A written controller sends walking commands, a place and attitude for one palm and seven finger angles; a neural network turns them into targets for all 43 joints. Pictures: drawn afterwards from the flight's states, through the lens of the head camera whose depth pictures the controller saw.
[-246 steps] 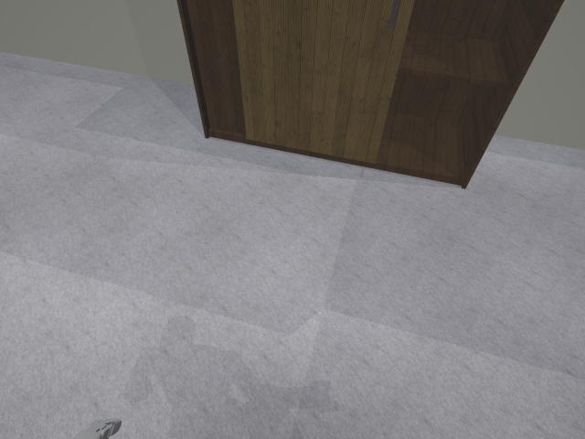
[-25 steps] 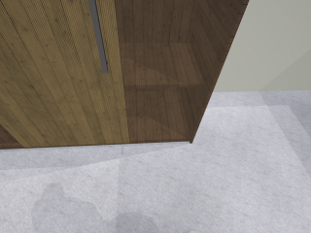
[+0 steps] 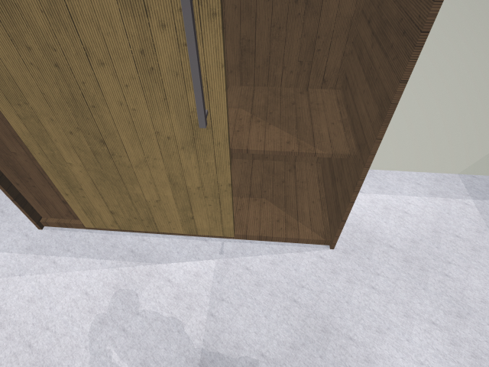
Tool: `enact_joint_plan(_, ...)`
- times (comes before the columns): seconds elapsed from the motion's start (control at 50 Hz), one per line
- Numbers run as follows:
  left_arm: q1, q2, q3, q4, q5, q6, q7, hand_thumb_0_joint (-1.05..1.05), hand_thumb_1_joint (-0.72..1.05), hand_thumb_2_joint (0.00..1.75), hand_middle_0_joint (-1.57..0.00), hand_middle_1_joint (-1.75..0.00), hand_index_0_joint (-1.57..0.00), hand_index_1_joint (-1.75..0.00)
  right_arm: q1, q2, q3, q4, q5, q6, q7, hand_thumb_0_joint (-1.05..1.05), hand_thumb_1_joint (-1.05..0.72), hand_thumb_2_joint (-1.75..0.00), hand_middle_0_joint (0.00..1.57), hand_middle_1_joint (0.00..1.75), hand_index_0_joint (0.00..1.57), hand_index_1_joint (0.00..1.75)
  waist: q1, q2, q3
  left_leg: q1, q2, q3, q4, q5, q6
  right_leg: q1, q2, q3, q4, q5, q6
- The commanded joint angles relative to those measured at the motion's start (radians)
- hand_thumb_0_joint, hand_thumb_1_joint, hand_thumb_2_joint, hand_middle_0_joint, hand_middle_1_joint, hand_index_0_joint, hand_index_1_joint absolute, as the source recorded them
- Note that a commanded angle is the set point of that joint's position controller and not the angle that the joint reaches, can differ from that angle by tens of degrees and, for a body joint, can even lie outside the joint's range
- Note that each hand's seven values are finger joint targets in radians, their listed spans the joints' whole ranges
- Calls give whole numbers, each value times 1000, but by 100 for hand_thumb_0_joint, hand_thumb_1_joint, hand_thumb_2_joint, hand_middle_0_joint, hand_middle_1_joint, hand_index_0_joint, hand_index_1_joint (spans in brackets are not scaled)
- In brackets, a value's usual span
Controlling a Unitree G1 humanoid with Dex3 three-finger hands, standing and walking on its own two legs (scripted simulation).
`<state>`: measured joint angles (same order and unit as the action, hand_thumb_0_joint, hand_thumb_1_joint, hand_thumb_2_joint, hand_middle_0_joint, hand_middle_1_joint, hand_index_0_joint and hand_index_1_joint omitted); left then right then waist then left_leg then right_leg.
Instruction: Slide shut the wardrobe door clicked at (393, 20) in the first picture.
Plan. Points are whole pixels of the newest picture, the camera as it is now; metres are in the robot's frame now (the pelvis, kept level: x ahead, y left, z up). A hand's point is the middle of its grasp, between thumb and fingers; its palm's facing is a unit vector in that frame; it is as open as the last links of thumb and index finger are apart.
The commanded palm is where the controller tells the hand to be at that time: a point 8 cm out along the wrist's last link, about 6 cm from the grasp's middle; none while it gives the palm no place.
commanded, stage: take the last steps up to it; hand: left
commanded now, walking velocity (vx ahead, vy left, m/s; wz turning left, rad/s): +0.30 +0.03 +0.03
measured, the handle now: (197, 67) +0.75 +0.19 +0.12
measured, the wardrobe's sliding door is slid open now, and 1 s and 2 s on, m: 0.45 0.45 0.45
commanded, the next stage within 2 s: come to a stop and stand still in 0.70 s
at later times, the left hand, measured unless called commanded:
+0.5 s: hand (150, 325) +0.22 +0.22 -0.17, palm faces -0.02 -0.98 -0.18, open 7.4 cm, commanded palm none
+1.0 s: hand (175, 283) +0.32 +0.20 -0.19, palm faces +0.03 -0.98 -0.19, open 7.3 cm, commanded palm none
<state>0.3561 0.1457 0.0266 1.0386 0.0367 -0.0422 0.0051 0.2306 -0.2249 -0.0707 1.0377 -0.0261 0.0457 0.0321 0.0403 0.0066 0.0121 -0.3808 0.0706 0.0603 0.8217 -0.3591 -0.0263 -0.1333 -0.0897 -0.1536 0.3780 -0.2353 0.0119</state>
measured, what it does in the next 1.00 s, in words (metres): walks ahead: left foot, then right foot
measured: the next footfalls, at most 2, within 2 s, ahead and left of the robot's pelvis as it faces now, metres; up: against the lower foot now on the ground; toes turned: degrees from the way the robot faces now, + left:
left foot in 0.12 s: +0.07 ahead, +0.15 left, +0.00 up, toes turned +8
right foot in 0.60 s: +0.32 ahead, -0.09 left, +0.00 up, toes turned -9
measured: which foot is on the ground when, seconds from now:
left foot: up 0.00-0.10, down 0.12-0.60, up 0.62-0.96, down 0.98-1.00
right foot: down 0.00-0.12, up 0.14-0.58, down 0.60-1.00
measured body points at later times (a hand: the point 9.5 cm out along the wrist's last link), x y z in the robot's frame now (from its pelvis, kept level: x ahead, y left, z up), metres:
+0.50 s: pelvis +0.14 +0.04 -0.01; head +0.16 +0.04 +0.44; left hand +0.22 +0.28 -0.16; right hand +0.04 -0.16 -0.16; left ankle +0.03 +0.14 -0.75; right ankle +0.24 -0.08 -0.71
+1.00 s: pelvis +0.30 +0.02 -0.01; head +0.31 +0.03 +0.44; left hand +0.32 +0.25 -0.17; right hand +0.38 -0.21 -0.16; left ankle +0.36 +0.14 -0.75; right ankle +0.28 -0.08 -0.75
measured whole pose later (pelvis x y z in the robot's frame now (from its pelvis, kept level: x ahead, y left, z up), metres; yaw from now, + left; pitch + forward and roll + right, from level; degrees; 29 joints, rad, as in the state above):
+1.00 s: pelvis +0.30 +0.02 -0.01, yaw -2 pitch -1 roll -2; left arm 0.25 0.16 0.02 1.09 0.01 -0.01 0.03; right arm 0.15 -0.18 -0.03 1.04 -0.01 -0.02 -0.02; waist 0.03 0.03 0.04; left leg -0.32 0.08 0.06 0.54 -0.15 -0.01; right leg -0.18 0.01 -0.14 0.49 -0.29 -0.02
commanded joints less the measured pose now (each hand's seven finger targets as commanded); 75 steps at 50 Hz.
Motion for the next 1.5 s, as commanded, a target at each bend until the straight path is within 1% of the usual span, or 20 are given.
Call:
enact_joint_plan(0.0, 76, 204, 51, 9, -1, -7, 12, 0, 90, 90, -20, -30, -20, -30, -90, -8, 14, -98, 5, -53, 1, 0, -90, -90, 20, 30, 20, 30, 17, -177, 64, -20, -13, 41, -177, -17, 19, 4, -235, 215, -190, -158, -142)
enact_joint_plan(0.06, 22, 182, 47, 19, -13, 5, 7, 0, 90, 90, -20, -30, -20, -30, 72, -30, 13, -35, 7, -70, -12, 0, -90, -90, 20, 30, 20, 30, -64, -85, 43, 312, -41, 93, -389, 74, 20, -197, -145, 106, -59, -246, -79)
enact_joint_plan(0.1, -12, 73, 25, -23, -18, 13, -5, 0, 90, 90, -20, -30, -20, -30, 260, -174, -20, 11, -7, -78, -34, 0, -90, -90, 20, 30, 20, 30, -141, 281, 28, 475, 266, -340, -599, -213, 132, -470, 14, -40, 363, -294, -5)
enact_joint_plan(0.12, -84, 82, 25, -65, -7, 10, -3, 0, 90, 90, -20, -30, -20, -30, 303, -199, -24, 19, -7, -75, -39, 0, -90, -90, 20, 30, 20, 30, -159, 273, 65, 428, 338, -470, -683, -298, 190, -549, 34, 21, 544, -348, -17)
enact_joint_plan(0.24, -45, 70, 30, 5, -8, 15, -23, 0, 90, 90, -20, -30, -20, -30, 162, -43, 23, 7, 9, -118, -60, 0, -90, -90, 20, 30, 20, 30, -49, 99, 80, 329, 203, -144, -664, 240, 181, -502, -39, 108, 705, -32, -8)
enact_joint_plan(0.46, -281, 61, 30, -87, -16, 18, -24, 0, 90, 90, -20, -30, -20, -30, 264, -30, 13, 90, -2, -117, -61, 0, -90, -90, 20, 30, 20, 30, -84, 92, 165, 347, 211, -53, -613, 468, 189, -439, -10, 60, 339, 18, -27)
enact_joint_plan(0.54, -110, 86, 41, -43, -13, 0, -20, 0, 90, 90, -20, -30, -20, -30, 234, -56, 12, 93, 2, -110, -63, 0, -90, -90, 20, 30, 20, 30, 4, 67, 57, 341, 172, 18, -356, 723, 143, -128, 75, -5, 166, 57, -66)
enact_joint_plan(0.56, 29, 140, 55, 2, -9, -14, -12, 0, 90, 90, -20, -30, -20, -30, 231, -45, 12, 91, 11, -112, -56, 0, -90, -90, 20, 30, 20, 30, 62, -11, -27, 220, 131, 43, -159, 651, 107, 107, 39, 56, 124, 131, -84)
enact_joint_plan(0.58, 147, 238, 84, 32, -4, -26, 2, 0, 90, 90, -20, -30, -20, -30, 285, 9, 19, 73, 24, -119, -49, 0, -90, -90, 20, 30, 20, 30, 84, -219, -169, -25, 3, 110, 145, 241, 57, 365, -224, 394, 79, 272, -178)
enact_joint_plan(0.6, 185, 301, 89, 40, -24, -21, 2, 0, 90, 90, -20, -30, -20, -30, 279, 2, 20, 55, 29, -115, -53, 0, -90, -90, 20, 30, 20, 30, 71, -249, -225, -94, -65, 37, 407, -230, 50, 350, -373, 593, -35, 362, -277)
enact_joint_plan(0.62, 104, 280, 83, 18, -28, -17, 5, 0, 90, 90, -20, -30, -20, -30, 202, 7, 17, 44, 27, -106, -52, 0, -90, -90, 20, 30, 20, 30, 70, -192, -186, -132, -24, -57, 497, -210, 58, 244, -357, 601, -80, 219, -283)
enact_joint_plan(0.66, -61, 180, 60, -22, -27, -15, 16, 0, 90, 90, -20, -30, -20, -30, 124, 21, 13, 27, 12, -93, -46, 0, -90, -90, 20, 30, 20, 30, 3, -13, -15, -156, 47, -80, 471, -43, 56, 18, -280, 406, -122, 133, -233)
enact_joint_plan(0.72, -111, 111, 32, -22, -18, -32, 17, 0, 90, 90, -20, -30, -20, -30, 193, 52, 24, 51, 3, -66, -43, 0, -90, -90, 20, 30, 20, 30, -71, -95, -4, -63, 55, -44, 308, 27, 22, -113, -197, 198, -143, 328, -180)
enact_joint_plan(0.88, -111, 143, 24, -2, -19, -4, 28, 0, 90, 90, -20, -30, -20, -30, 78, 45, 52, 23, 17, -56, -49, 0, -90, -90, 20, 30, 20, 30, -53, -108, -39, 97, -6, -5, -199, 131, -17, -37, -135, 128, -39, 586, -159)
enact_joint_plan(1.0, -18, 105, 16, 1, -30, 53, 44, 0, 90, 90, -20, -30, -20, -30, 17, -99, 23, -12, 17, -53, -71, 0, -90, -90, 20, 30, 20, 30, -24, 228, -8, 237, 251, -211, -470, 935, 147, -136, 44, 71, 250, -165, 3)
enact_joint_plan(1.12, -34, 125, 43, -33, -22, 83, 32, 0, 90, 90, -20, -30, -20, -30, -64, -132, -11, -73, 6, -24, -86, 0, -90, -90, 20, 30, 20, 30, -37, 114, -110, 308, 265, -175, -430, 846, 228, -303, 67, 180, 666, -295, 19)
enact_joint_plan(1.24, -4, 92, 34, -50, -20, 76, 25, 0, 90, 90, -20, -30, -20, -30, -89, -126, -23, -84, 4, -16, -67, 0, -90, -90, 20, 30, 20, 30, -35, 183, -120, 207, 207, -153, -439, 484, 174, -137, 65, 114, 289, -184, 6)
enact_joint_plan(1.28, 54, 123, 33, -30, -13, 64, 28, 0, 90, 90, -20, -30, -20, -30, -81, -97, -21, -85, 15, -12, -58, 0, -90, -90, 20, 30, 20, 30, -8, 58, -109, 106, 123, -108, -344, 253, 100, -8, 44, 139, 11, 20, 3)
enact_joint_plan(1.34, -84, 234, 41, -76, -5, 46, 29, 0, 90, 90, -20, -30, -20, -30, -126, -17, 0, -121, 14, 9, -45, 0, -90, -90, 20, 30, 20, 30, -16, -296, 18, 13, -42, -74, -43, -153, 17, -241, -229, 468, -163, 23, -167)
enact_joint_plan(1.48, -92, 175, 22, -20, -18, 30, 33, 0, 90, 90, -20, -30, -20, -30, -15, 1, 30, -15, 22, -19, -56, 0, -90, -90, 20, 30, 20, 30, -38, -141, -3, 90, -31, -47, -225, -13, 1, -26, -120, 271, -19, 395, -155)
